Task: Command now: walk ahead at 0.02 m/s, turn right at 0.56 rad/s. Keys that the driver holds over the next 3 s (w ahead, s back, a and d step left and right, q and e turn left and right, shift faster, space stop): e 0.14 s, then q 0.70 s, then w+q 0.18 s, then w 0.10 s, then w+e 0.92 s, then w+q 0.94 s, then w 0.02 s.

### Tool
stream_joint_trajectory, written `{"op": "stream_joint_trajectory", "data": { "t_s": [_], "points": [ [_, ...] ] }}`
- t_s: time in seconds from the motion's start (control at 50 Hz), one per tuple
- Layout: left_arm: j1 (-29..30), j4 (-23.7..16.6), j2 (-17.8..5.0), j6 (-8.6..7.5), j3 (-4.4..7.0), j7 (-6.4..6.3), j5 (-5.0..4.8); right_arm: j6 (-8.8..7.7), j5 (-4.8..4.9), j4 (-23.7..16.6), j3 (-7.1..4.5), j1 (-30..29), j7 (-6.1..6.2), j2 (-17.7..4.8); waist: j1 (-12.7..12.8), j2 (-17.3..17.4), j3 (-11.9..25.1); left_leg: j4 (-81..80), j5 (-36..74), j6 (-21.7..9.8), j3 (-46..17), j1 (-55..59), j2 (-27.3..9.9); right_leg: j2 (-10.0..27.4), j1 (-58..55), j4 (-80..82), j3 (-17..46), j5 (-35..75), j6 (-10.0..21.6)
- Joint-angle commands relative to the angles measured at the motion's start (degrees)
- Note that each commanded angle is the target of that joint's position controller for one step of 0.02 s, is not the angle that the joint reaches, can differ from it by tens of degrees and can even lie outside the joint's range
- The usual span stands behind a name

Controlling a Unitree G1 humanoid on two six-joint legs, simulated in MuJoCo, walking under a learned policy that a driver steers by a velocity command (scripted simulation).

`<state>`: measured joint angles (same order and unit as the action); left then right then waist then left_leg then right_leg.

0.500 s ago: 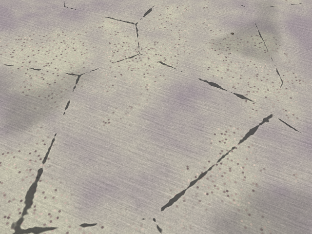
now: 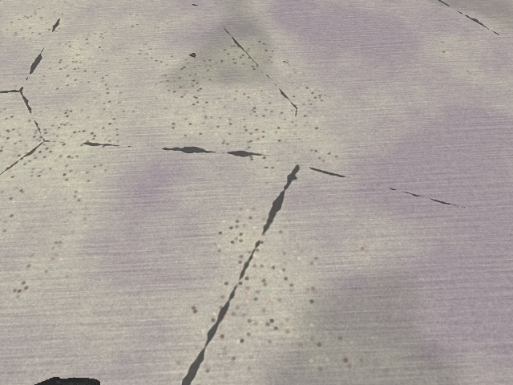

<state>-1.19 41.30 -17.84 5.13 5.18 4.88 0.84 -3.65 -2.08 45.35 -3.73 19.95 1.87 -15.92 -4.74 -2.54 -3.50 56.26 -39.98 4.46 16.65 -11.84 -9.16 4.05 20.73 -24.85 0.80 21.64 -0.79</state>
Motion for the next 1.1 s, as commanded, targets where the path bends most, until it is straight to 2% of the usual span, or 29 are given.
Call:
{"op": "stream_joint_trajectory", "data": {
  "t_s": [0.02, 0.04, 0.06, 0.08, 0.1, 0.12, 0.14, 0.16, 0.2, 0.22, 0.3, 0.34, 0.4, 0.48, 0.5, 0.52, 0.54, 0.56, 0.58, 0.64, 0.68, 0.84, 0.92, 0.96, 0.98, 1.0, 1.02, 1.04, 1.1],
  "points": [
    [-21.6, 9.7, -5.0, -2.45, 2.07, -1.89, 3.72, 2.11, 2.81, -0.1, -1.33, 0.9, -0.01, -4.7, 10.4, -4.4, 4.1, 21.4, 8.0, -7.3, -1.9, -10.7, -0.7, -2.9, -25.2, 10.4, -5.0, 7.8, 2.0],
    [-28.4, 12.1, -11.4, -4.08, 3.41, -2.07, 4.24, 2.61, 2.98, -0.5, -1.26, 3.5, -0.29, -2.7, 11.1, -16.3, 5.0, 45.9, -16.9, -6.4, -3.1, -30.3, 4.9, 3.2, -39.6, -5.0, -0.4, 41.7, 3.4],
    [-29.4, 9.5, -15.9, -4.8, 3.55, -1.56, 1.09, 3.32, 2.82, -3.3, -0.78, 4.3, 0.05, -2.1, 9.3, -16.2, 12.0, 55.2, -14.6, -5.8, -9.8, -44.2, 4.5, 13.7, -46.3, -14.6, 10.5, 64.9, 9.0],
    [-24.8, 6.1, -15.6, -4.84, 3.57, -1.81, -1.09, 3.85, 1.28, -4.0, -0.5, 1.1, 0.76, -3.4, 9.6, -8.1, 17.5, 60.2, -5.6, -5.5, -11.8, -45.7, 4.2, 17.6, -41.9, -11.1, 15.7, 56.1, 13.3],
    [-18.6, 3.5, -13.3, -4.45, 2.71, -2.79, -1.54, 3.99, 0.2, -4.4, -0.09, -1.5, 0.88, -3.3, 7.4, -3.8, 18.1, 62.0, 1.7, -5.5, -13.4, -46.9, 4.1, 17.8, -36.6, -8.6, 17.1, 38.4, 16.3],
    [-13.7, 1.4, -13.1, -4.27, 2.53, -4.77, -1.14, 3.72, -0.42, -5.9, 0.93, -4.1, 0.96, -1.4, 6.5, -7.4, 20.3, 60.3, 7.4, -4.6, -16.1, -46.9, 3.7, 20.7, -29.8, -3.2, 24.6, 15.5, 20.6],
    [-9.8, 0.8, -8.9, -4.36, 0.84, -5.96, -0.78, 4.11, -1.36, -5.7, 0.71, -6.9, 1.11, -3.3, 5.3, -2.1, 16.8, 55.6, 13.9, -3.6, -19.2, -44.9, 3.3, 19.0, -21.3, 0.4, 24.3, 0.8, 20.8],
    [-8.3, 0.9, -5.7, -4.6, -0.77, -6.09, -0.26, 5.06, -0.7, -5.1, 0.21, -7.1, 0.82, -5.6, 3.5, -0.3, 12.3, 45.4, 21.6, -2.9, -19.2, -38.8, 3.6, 14.8, -11.3, 2.1, 20.1, -6.8, 18.3],
    [-9.5, 2.2, -4.3, -5.56, -1.51, -6.64, 0.44, 6.7, -0.73, -3.9, 0.79, -5.9, 0.87, -3.4, 3.0, -1.1, 10.9, 44.5, 22.7, -2.6, -17.8, -34.7, 6.1, 12.4, -6.0, 0.7, 17.2, 1.1, 17.5],
    [-10.9, 3.5, -3.9, -6.0, -1.92, -7.03, 0.2, 7.06, -0.47, -5.2, 1.51, -7.6, 0.44, -1.9, 2.7, 0.6, 9.2, 36.0, 26.9, -1.9, -18.1, -34.7, 6.3, 10.1, -3.9, 2.0, 14.9, -6.1, 16.7],
    [-16.5, 6.7, 0.4, -6.47, -3.72, -7.53, 0.95, 7.43, -0.92, -4.7, 2.71, -7.8, -0.69, 1.7, 4.9, -1.4, 9.2, 15.4, 28.6, -2.4, -19.9, -32.3, 7.4, 8.3, -10.1, 4.1, 12.0, -16.3, 14.3],
    [-16.5, 6.3, 0.0, -6.33, -3.75, -7.61, 1.37, 7.42, -0.41, -5.8, 2.99, -11.8, -1.24, 2.4, 6.5, -3.4, 7.4, 2.6, 28.7, -3.0, -19.7, -26.1, 7.9, 8.4, -8.7, 6.9, 10.9, -24.3, 13.1],
    [-15.8, 4.8, -2.3, -5.39, -2.82, -6.86, 1.75, 7.04, 0.52, -7.3, 2.36, -14.3, -2.2, 0.6, 7.4, -5.1, 4.2, -8.0, 24.2, -4.6, -15.9, -16.5, 9.7, 8.7, -3.5, 8.8, 10.2, -37.6, 13.4],
    [-16.8, 3.4, -3.8, -3.86, -1.5, -7.19, 1.37, 5.17, 0.42, -6.7, 1.71, -10.2, -3.07, 0.9, 6.3, -1.6, 0.6, -21.5, 20.4, -7.9, -13.0, -4.8, 11.6, 8.8, 0.6, 4.1, 10.1, -43.1, 12.2],
    [-18.7, 4.7, -4.6, -3.98, -1.13, -7.23, 1.35, 4.34, 0.94, -6.1, 1.45, -8.9, -2.84, 1.0, 5.2, 0.0, -0.8, -27.7, 23.1, -8.0, -15.3, -1.8, 10.9, 8.4, 1.8, 1.3, 9.0, -35.0, 10.0],
    [-19.5, 4.5, -3.2, -4.48, -1.1, -7.12, 1.4, 3.34, 0.46, -6.0, 1.05, -5.7, -2.38, -0.6, 4.5, 3.1, 1.5, -32.3, 28.0, -8.5, -22.1, 3.4, 5.6, 6.2, 3.0, -5.2, 6.2, -34.9, 6.8],
    [-19.4, 1.0, 0.8, -5.07, -1.86, -6.8, 0.2, 2.78, -0.25, -7.5, -0.6, -4.6, -1.87, -8.0, 5.9, 15.9, 5.1, -34.1, 45.9, -13.9, -43.1, 10.2, -9.8, -2.4, 12.2, -19.1, -2.4, -47.8, 2.6],
    [-10.5, -1.5, -0.9, -4.66, -1.57, -6.88, 0.83, 3.46, 1.05, -5.4, -1.11, 1.0, -1.56, -8.3, 0.3, 14.8, 4.5, -36.5, 55.8, -21.5, -50.2, 10.3, -13.3, -7.5, 20.3, -25.5, -1.1, -58.0, 1.1],
    [-9.7, -2.4, -0.7, -4.2, -1.4, -6.65, 1.52, 3.8, 1.56, -4.5, -1.17, 2.8, -1.19, -8.0, 1.3, 10.5, 5.0, -36.0, 53.3, -22.9, -48.2, 11.1, -11.3, -6.4, 21.6, -32.3, 1.6, -56.9, 0.5],
    [-11.1, -1.6, -0.5, -3.39, -1.47, -5.93, 1.6, 4.96, 1.53, -6.8, -1.34, -6.8, -0.88, -6.3, 5.2, 9.4, 5.5, -35.4, 48.8, -18.5, -37.0, 5.3, -1.8, -5.3, 20.3, -37.3, 1.8, -44.8, -0.9],
    [-12.1, -1.5, -0.3, -2.85, -1.61, -5.59, 1.74, 5.12, 1.57, -7.1, -1.55, -6.8, -1.24, -6.2, 5.5, 8.4, 8.2, -34.8, 49.1, -17.2, -34.8, 3.2, 0.9, -5.9, 17.3, -38.4, 0.9, -42.2, -1.6],
    [-3.6, -6.2, 0.1, -3.11, -3.01, -6.02, 1.29, 5.81, 0.43, -8.3, -3.01, -2.3, -0.92, -9.1, 1.2, 10.3, 7.3, -35.2, 29.1, -16.5, -43.5, 1.0, 2.0, -6.7, 15.6, -23.8, 2.8, -38.8, -1.9],
    [-3.9, -7.2, -0.7, -4.42, -3.11, -5.62, 0.43, 5.69, 0.03, -9.0, -3.27, -3.0, -2.23, -9.1, 2.1, 11.1, 6.5, -37.9, 8.9, -16.8, -47.5, -8.1, 4.1, -8.8, 3.1, -15.7, 1.6, -43.5, -0.3],
    [-9.8, -6.0, 0.1, -5.53, -3.13, -6.04, -0.3, 5.66, 0.15, -9.7, -3.06, -5.8, -2.25, -8.2, 7.1, 9.6, 4.2, -36.3, 1.2, -14.6, -47.9, -18.2, 6.9, -8.7, -11.7, -4.2, 2.0, -40.8, 1.4],
    [-14.6, -4.6, -1.6, -6.3, -2.49, -6.76, -0.4, 5.26, 0.4, -9.9, -2.69, -6.0, -1.87, -6.3, 9.5, 6.4, 3.6, -31.6, -2.1, -12.2, -44.8, -26.2, 10.0, -5.4, -22.0, 0.4, 3.5, -41.8, 2.1],
    [-19.9, -4.3, -7.7, -6.79, -1.16, -7.46, 0.61, 4.73, 1.68, -11.2, -1.59, -5.8, -1.79, -1.1, 11.1, -5.6, 6.4, -15.0, -2.8, -8.5, -33.3, -35.0, 16.8, 9.2, -30.6, 8.5, 20.4, -60.6, 4.6],
    [-22.8, -3.2, -13.2, -6.65, 0.26, -7.48, 1.93, 3.71, 1.11, -13.7, -1.84, -10.2, -1.76, -2.7, 12.6, -10.7, 4.9, -3.1, 2.8, -7.5, -26.8, -44.2, 22.2, 19.1, -29.1, 16.7, 42.9, -76.9, 8.8],
    [-21.3, -2.1, -9.6, -6.57, -0.58, -7.61, 1.93, 3.15, -0.48, -13.2, -2.81, -12.6, -1.97, -6.4, 10.2, -2.5, -1.2, 1.7, 10.5, -7.4, -29.4, -45.2, 16.9, 17.5, -24.3, 15.3, 39.6, -74.5, 9.4],
    [-14.6, -2.5, -3.4, -7.85, -2.0, -6.63, 1.16, 2.95, -1.16, -7.9, -2.31, -4.6, -4.44, -4.0, 4.6, -4.5, -0.5, 5.1, 23.9, -5.6, -27.0, -34.9, 15.1, 8.2, -15.1, 14.3, 21.2, -54.4, 7.4]
  ]
}}
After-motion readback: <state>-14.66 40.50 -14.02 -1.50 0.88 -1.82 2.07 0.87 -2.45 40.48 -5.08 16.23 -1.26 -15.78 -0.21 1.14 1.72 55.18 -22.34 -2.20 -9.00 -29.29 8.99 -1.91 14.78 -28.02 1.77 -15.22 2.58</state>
